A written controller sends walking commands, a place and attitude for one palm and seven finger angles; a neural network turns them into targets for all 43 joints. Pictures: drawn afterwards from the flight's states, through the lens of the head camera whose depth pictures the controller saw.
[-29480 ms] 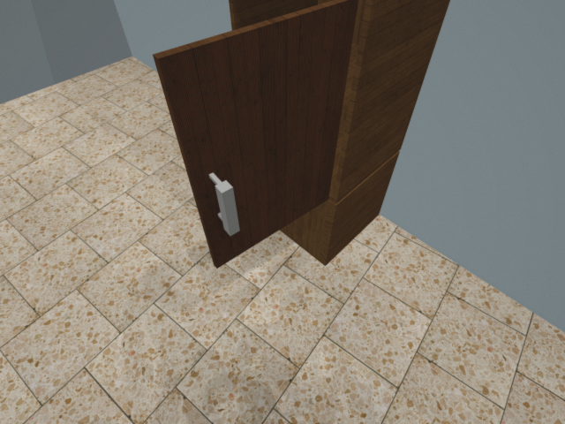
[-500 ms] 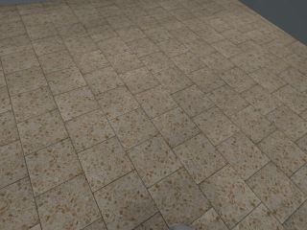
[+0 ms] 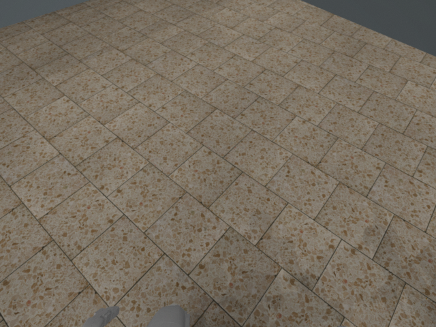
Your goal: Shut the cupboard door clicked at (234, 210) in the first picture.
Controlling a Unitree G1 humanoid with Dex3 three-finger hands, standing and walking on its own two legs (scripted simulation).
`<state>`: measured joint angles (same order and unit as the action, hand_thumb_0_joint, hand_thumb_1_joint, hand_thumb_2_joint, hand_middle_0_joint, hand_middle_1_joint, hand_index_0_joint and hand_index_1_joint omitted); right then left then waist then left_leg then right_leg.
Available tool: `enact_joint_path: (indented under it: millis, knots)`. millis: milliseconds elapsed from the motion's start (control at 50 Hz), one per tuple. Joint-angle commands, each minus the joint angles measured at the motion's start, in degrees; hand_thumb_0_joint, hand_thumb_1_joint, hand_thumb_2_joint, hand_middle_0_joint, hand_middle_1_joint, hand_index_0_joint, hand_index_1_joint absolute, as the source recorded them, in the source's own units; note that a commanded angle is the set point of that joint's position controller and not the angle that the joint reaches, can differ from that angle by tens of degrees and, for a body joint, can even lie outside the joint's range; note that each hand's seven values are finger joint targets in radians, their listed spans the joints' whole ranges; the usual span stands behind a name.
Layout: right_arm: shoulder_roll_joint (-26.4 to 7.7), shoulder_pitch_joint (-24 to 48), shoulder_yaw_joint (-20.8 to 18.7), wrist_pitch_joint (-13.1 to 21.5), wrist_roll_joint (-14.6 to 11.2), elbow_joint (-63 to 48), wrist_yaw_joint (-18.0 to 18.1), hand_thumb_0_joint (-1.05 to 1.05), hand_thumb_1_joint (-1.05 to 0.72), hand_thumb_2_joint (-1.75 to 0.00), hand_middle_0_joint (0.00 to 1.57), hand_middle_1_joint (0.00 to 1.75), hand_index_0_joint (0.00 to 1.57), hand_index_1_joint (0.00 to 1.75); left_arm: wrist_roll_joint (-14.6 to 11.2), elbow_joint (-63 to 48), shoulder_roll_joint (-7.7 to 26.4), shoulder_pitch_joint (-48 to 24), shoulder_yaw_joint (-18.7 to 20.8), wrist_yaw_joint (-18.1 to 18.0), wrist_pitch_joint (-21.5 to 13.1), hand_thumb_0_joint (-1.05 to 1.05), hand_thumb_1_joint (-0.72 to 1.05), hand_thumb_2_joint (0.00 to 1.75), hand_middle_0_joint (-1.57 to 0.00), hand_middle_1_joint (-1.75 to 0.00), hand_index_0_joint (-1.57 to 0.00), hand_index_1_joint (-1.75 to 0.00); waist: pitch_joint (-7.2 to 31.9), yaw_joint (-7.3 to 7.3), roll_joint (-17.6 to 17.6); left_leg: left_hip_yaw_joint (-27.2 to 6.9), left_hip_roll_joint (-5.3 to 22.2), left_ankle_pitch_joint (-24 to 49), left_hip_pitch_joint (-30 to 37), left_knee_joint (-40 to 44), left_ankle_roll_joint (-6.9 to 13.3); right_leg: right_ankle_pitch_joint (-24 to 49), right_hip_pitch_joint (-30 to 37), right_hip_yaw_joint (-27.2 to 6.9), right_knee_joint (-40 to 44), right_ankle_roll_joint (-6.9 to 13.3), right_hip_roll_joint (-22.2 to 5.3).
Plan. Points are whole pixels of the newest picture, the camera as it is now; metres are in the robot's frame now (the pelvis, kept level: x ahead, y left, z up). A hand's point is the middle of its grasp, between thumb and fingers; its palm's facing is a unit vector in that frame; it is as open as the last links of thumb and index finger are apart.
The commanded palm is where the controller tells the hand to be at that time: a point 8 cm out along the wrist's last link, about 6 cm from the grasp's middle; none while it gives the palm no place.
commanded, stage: turn to face it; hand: left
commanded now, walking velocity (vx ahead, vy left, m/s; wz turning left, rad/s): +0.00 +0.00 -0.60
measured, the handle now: out of the picture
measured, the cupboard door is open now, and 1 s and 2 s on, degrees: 58 58 58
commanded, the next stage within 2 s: none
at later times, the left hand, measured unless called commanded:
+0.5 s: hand (138, 301) +0.18 +0.18 -0.16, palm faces -0.30 -0.92 -0.27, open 7.4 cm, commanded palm none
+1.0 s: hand (166, 286) +0.21 +0.13 -0.17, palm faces -0.53 -0.82 -0.20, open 7.4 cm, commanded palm none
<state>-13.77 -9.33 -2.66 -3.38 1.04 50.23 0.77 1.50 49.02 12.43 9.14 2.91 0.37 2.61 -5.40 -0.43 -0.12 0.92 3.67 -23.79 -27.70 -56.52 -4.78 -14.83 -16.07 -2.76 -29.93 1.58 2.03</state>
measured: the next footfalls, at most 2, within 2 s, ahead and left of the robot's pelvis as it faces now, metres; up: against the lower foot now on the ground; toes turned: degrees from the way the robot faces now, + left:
left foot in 0.12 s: +0.07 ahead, +0.14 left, +0.00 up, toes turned -3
right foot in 0.50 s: +0.00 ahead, -0.12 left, +0.00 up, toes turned -23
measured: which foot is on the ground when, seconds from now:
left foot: up 0.00-0.10, down 0.12-0.50, up 0.52-0.82, down 0.84-1.00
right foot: down 0.00-0.12, up 0.14-0.48, down 0.50-0.84, up 0.86-1.00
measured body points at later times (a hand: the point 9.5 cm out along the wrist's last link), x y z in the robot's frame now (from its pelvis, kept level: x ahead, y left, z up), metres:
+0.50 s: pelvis +0.00 +0.00 -0.01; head +0.04 -0.01 +0.43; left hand +0.20 +0.23 -0.14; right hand -0.03 -0.26 -0.16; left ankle +0.04 +0.15 -0.74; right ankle -0.04 -0.10 -0.74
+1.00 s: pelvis +0.02 +0.01 +0.00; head +0.07 -0.01 +0.45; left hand +0.24 +0.17 -0.15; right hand -0.06 -0.25 -0.13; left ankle +0.09 +0.11 -0.74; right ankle -0.07 -0.08 -0.67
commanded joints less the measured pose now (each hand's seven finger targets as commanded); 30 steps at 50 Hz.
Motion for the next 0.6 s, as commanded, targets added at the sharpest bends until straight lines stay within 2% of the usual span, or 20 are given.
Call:
enact_joint_path:
  millis: [0, 20, 60, 80, 100, 120, 140, 180, 220, 260, 320, 380, 420, 440, 460, 480, 500, 520, 540, 580]
  knots:
    - [-4.3, -0.7, -1.1, 2.0, -0.6, -5.0, 0.5, 0.0, -0.9, -0.9, 0.2, 0.3, 0.2, 0.3, 0.4, -4.2, 13.0, 0.9, 4.0, -0.5, -0.9, 0.0, 0.9, 0.9, -0.2, -0.3, -0.2, -0.3, 8.4, 1.09, -8.3, 0.7, -1.6, -0.7, 3.4, 11.0, 0.7, 19.5, 4.9, -16.4, 7.2, 9.0, -13.8]
    - [-4.2, -2.0, -1.1, 2.3, -0.7, -4.7, 0.7, 0.0, -0.9, -0.9, 0.2, 0.3, 0.2, 0.3, 0.3, -4.1, 12.9, 0.4, 4.1, -0.5, -0.8, 0.0, 0.9, 0.9, -0.2, -0.3, -0.2, -0.3, 8.9, 0.36, -8.7, 0.6, -2.0, 0.9, 6.1, 15.9, 0.9, 20.8, 4.0, -17.2, 5.8, 8.3, -13.2]
    - [-5.2, -6.7, -1.1, 3.1, -0.8, -3.2, 1.1, 0.0, -0.9, -0.9, 0.2, 0.3, 0.2, 0.3, -0.4, -4.6, 11.6, -1.4, 3.9, -0.3, -0.4, 0.0, 0.9, 0.9, -0.2, -0.3, -0.2, -0.3, 9.7, -2.14, -6.5, 0.6, -2.0, 10.4, 17.7, 29.8, 1.5, 15.8, -3.0, -15.7, 1.7, 4.1, -9.7]
    - [-9.2, -8.4, -1.6, 3.8, -0.2, -3.0, 1.4, 0.0, -0.9, -0.9, 0.2, 0.3, 0.2, 0.3, -0.9, -5.3, 8.5, -0.5, 3.3, -0.1, -0.1, 0.0, 0.9, 0.9, -0.2, -0.3, -0.2, -0.3, 11.0, -2.47, 4.0, -9.0, 7.2, 11.4, 24.1, 37.7, 4.5, 4.3, -10.1, -10.5, -5.5, 0.7, -3.3]
    - [-14.2, -9.0, -2.5, 3.8, 0.3, -3.9, 1.4, 0.0, -0.9, -0.9, 0.2, 0.3, 0.2, 0.3, -1.0, -6.1, 6.0, 0.7, 2.6, 0.5, -0.2, 0.0, 0.9, 0.9, -0.2, -0.3, -0.2, -0.3, 10.3, -2.15, 18.6, -21.6, 20.9, 18.1, 25.2, 40.7, 10.9, -18.2, -16.6, -1.1, -19.5, -2.4, 2.2]
    - [-14.6, -8.9, -2.2, 3.7, 0.8, -4.4, 1.7, 0.0, -0.9, -0.9, 0.2, 0.3, 0.2, 0.3, -0.4, -6.4, 7.8, -0.2, 2.9, 0.8, -0.2, 0.0, 0.9, 0.9, -0.2, -0.3, -0.2, -0.3, 9.5, -2.64, 14.4, -23.3, 24.9, 21.6, 21.7, 40.2, 15.2, -21.6, -16.9, -0.2, -29.9, -3.0, -0.2]
    - [-12.8, -7.0, -2.0, 4.0, 1.1, -4.3, 1.9, 0.0, -0.9, -0.9, 0.2, 0.3, 0.2, 0.3, 0.1, -5.3, 7.6, -0.7, 3.4, 0.9, -0.1, 0.0, 0.9, 0.9, -0.2, -0.3, -0.2, -0.3, 8.7, -1.53, 13.5, -19.9, 22.2, 26.8, 20.2, 39.2, 15.0, -19.2, -17.3, -0.6, -35.9, -3.7, -1.2]
    - [-10.3, -2.8, -1.2, 3.8, 1.0, -5.6, 2.0, 0.0, -0.9, -0.9, 0.2, 0.3, 0.2, 0.3, -0.2, -4.1, 7.2, 0.0, 3.6, 1.8, 0.4, 0.0, 0.9, 0.9, -0.2, -0.3, -0.2, -0.3, 6.9, 0.32, 11.5, -9.1, 17.2, 31.0, 19.1, 37.0, 13.4, -14.4, -16.8, 1.1, -38.2, -4.6, -3.1]
    - [-9.8, -3.1, -1.1, 3.7, 0.9, -5.2, 2.0, 0.0, -0.9, -0.9, 0.2, 0.3, 0.2, 0.3, -0.4, -4.0, 6.1, -0.6, 3.1, 2.2, 0.8, 0.0, 0.9, 0.9, -0.2, -0.3, -0.2, -0.3, 7.3, 0.01, 11.4, -3.3, 15.5, 35.4, 21.3, 35.1, 12.6, -13.1, -15.7, 3.3, -34.1, -5.0, -3.6]
    - [-10.1, -5.6, -1.6, 3.7, 0.8, -3.9, 1.9, 0.0, -0.9, -0.9, 0.2, 0.3, 0.2, 0.3, -0.4, -4.3, 5.2, -1.8, 2.8, 2.4, 0.9, 0.0, 0.9, 0.9, -0.2, -0.3, -0.2, -0.3, 8.5, -1.06, 10.9, -1.2, 15.7, 36.7, 23.8, 34.2, 12.5, -12.3, -14.2, 4.9, -28.5, -5.0, -3.6]
    - [-10.8, -6.5, -2.0, 3.3, 0.9, -2.8, 1.5, 0.0, -0.9, -0.9, 0.2, 0.3, 0.2, 0.3, -0.4, -4.5, 4.7, -3.2, 2.6, 2.4, 0.9, 0.0, 0.9, 0.9, -0.2, -0.3, -0.2, -0.3, 7.4, -1.84, 12.8, 1.1, 16.5, 34.6, 21.4, 33.8, 12.2, -11.8, -9.7, 6.9, -21.2, -4.4, -3.2]
    - [-12.0, -5.6, -2.6, 2.9, 0.9, -2.5, 1.1, 0.0, -0.9, -0.9, 0.2, 0.3, 0.2, 0.3, -0.3, -4.3, 4.9, -2.7, 2.4, 2.4, 0.6, 0.0, 0.9, 0.9, -0.2, -0.3, -0.2, -0.3, 7.3, -1.53, 13.5, 2.1, 17.2, 30.1, 19.5, 32.2, 11.4, -10.6, -5.2, 8.6, -14.1, -3.4, -2.1]
    - [-12.1, -4.1, -2.9, 2.7, 0.6, -2.5, 0.8, 0.0, -0.9, -0.9, 0.2, 0.3, 0.2, 0.3, -0.3, -3.4, 5.9, 0.7, 2.6, 2.2, 0.2, 0.0, 0.9, 0.9, -0.2, -0.3, -0.2, -0.3, 8.3, 0.76, 11.6, 4.7, 16.2, 27.1, 17.1, 26.8, 8.7, -2.4, 1.8, 9.3, -3.1, -2.5, -1.5]
    - [-11.7, -3.4, -3.0, 2.6, 0.2, -2.9, 0.6, 0.0, -0.9, -0.9, 0.2, 0.3, 0.2, 0.3, -0.2, -2.3, 7.9, 4.1, 3.1, 2.0, -0.2, 0.0, 0.9, 0.9, -0.2, -0.3, -0.2, -0.3, 9.2, 2.51, 7.6, 6.9, 14.1, 22.2, 12.5, 20.6, 6.1, 3.8, 9.2, 7.6, 3.7, -1.3, -2.6]
    - [-8.1, -3.3, -2.4, 2.4, -0.4, -4.3, 0.2, 0.0, -0.9, -0.9, 0.2, 0.3, 0.2, 0.3, 0.3, -1.4, 13.5, 7.4, 4.1, 1.3, -1.1, 0.0, 0.9, 0.9, -0.2, -0.3, -0.2, -0.3, 11.1, 4.2, -7.8, 11.2, 7.7, 6.8, 2.2, 8.4, 2.1, 13.5, 17.8, -7.5, 10.0, 2.9, -14.3]
    - [-5.7, 0.4, -1.4, 2.1, -0.3, -7.0, 0.2, 0.0, -0.9, -0.9, 0.2, 0.3, 0.2, 0.3, -0.2, -0.6, 17.3, 9.3, 4.5, 0.5, -1.3, 0.0, 0.9, 0.9, -0.2, -0.3, -0.2, -0.3, 8.9, 5.53, -16.7, 7.3, 1.4, -13.9, -7.6, -3.5, 0.6, 29.6, 16.1, -19.8, 10.7, 8.9, -24.0]
    - [-6.5, 2.2, -1.4, 1.5, -0.2, -7.6, 0.8, 0.0, -0.9, -0.9, 0.2, 0.3, 0.2, 0.3, -0.4, -0.8, 16.6, 9.7, 4.7, -0.4, -1.1, 0.0, 0.9, 0.9, -0.2, -0.3, -0.2, -0.3, 8.1, 5.74, -13.6, 1.1, 2.2, -11.9, -9.1, -9.3, 1.0, 30.2, 13.4, -20.1, 10.2, 11.4, -23.8]
    - [-6.4, 2.0, -1.4, 1.6, -0.3, -6.5, 1.2, 0.0, -0.9, -0.9, 0.2, 0.3, 0.2, 0.3, -0.2, -1.1, 15.5, 6.6, 4.6, -0.9, -1.2, 0.0, 0.9, 0.9, -0.2, -0.3, -0.2, -0.3, 7.8, 4.12, -17.0, -1.0, 2.7, -9.8, -11.5, -11.9, 0.8, 27.0, 13.6, -20.6, 9.9, 11.9, -21.8]
    - [-7.4, 1.7, -1.5, 1.8, -0.2, -5.6, 1.2, 0.0, -0.9, -0.9, 0.2, 0.3, 0.2, 0.3, -0.3, -2.0, 13.3, 3.7, 4.0, -1.1, -1.1, 0.0, 0.9, 0.9, -0.2, -0.3, -0.2, -0.3, 6.9, 3.04, -14.6, -2.0, 3.5, -6.1, -10.7, -11.8, 0.6, 25.2, 11.9, -17.2, 9.2, 11.4, -19.9]
    - [-6.4, -0.2, -1.4, 1.6, -0.1, -4.3, 0.6, 0.0, -0.9, -0.9, 0.2, 0.3, 0.2, 0.3, -0.2, -3.5, 11.9, 0.2, 3.4, -0.9, -1.1, 0.0, 0.9, 0.9, -0.2, -0.3, -0.2, -0.3, 7.9, 0.81, -9.3, -0.4, 2.6, -1.6, -4.9, -8.3, 0.0, 23.2, 7.4, -11.3, 8.3, 9.2, -15.9]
